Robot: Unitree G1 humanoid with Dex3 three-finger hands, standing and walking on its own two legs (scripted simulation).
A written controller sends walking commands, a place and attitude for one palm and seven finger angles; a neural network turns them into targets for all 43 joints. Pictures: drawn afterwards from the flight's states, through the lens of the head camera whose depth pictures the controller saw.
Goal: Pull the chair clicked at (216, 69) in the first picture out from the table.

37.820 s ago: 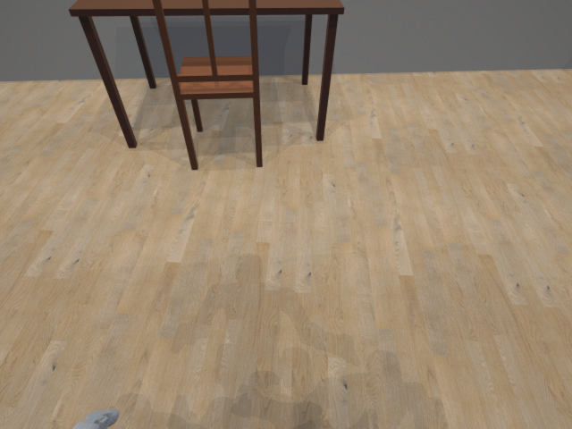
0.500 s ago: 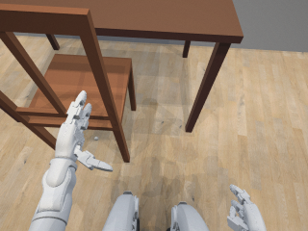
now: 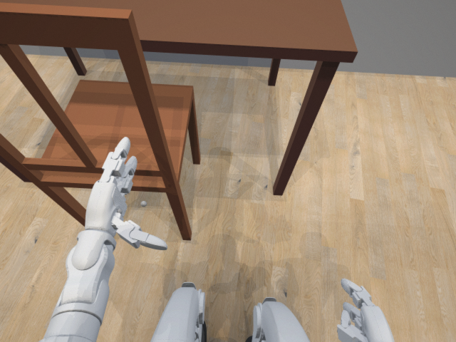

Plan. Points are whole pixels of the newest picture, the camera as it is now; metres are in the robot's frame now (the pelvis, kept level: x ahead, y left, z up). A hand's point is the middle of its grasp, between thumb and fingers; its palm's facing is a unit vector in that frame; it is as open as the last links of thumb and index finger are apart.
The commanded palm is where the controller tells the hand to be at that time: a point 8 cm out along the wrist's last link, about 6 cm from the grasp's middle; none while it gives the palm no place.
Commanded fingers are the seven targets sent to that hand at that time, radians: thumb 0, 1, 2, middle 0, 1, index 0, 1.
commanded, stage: aim the fingers beside a spindle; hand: left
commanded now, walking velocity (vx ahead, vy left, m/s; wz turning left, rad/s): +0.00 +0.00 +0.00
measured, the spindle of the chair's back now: (58, 118) +0.50 +0.36 +0.05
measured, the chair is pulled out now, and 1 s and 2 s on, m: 0.00 0.00 0.00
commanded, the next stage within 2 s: none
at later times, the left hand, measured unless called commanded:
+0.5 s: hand (143, 197) +0.34 +0.16 +0.04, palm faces +0.01 -1.00 -0.04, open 16.9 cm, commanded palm +0.31 +0.21 +0.04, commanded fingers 0.00 -0.50 0.30 -0.06 -0.08 -0.06 -0.08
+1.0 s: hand (149, 199) +0.34 +0.16 +0.03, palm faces -0.04 -1.00 -0.04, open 16.9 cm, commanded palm +0.32 +0.21 +0.03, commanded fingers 0.00 -0.50 0.30 -0.06 -0.08 -0.06 -0.08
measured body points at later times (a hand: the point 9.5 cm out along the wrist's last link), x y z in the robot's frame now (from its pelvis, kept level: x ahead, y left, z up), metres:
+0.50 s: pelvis +0.01 +0.00 +0.00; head +0.10 +0.01 +0.44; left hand +0.34 +0.22 +0.04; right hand +0.17 -0.24 -0.09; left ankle +0.07 +0.10 -0.61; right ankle +0.02 -0.09 -0.61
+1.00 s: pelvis +0.00 +0.00 +0.00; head +0.10 +0.00 +0.44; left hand +0.34 +0.21 +0.04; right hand +0.17 -0.24 -0.10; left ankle +0.07 +0.10 -0.61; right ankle +0.02 -0.09 -0.61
